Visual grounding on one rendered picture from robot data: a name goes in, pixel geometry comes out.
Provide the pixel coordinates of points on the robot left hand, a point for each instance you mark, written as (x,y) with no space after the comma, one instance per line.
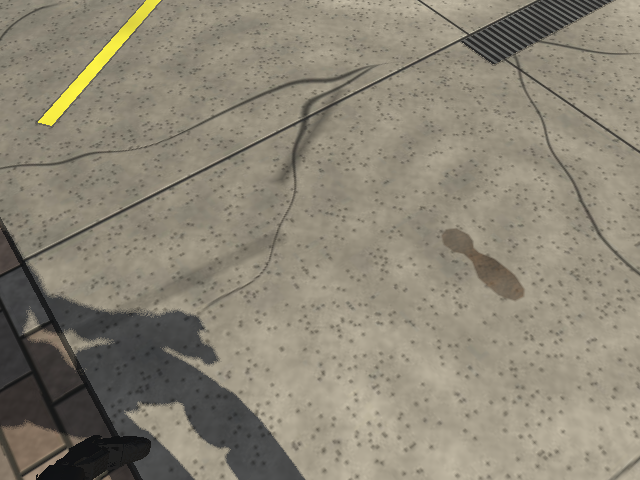
(93,456)

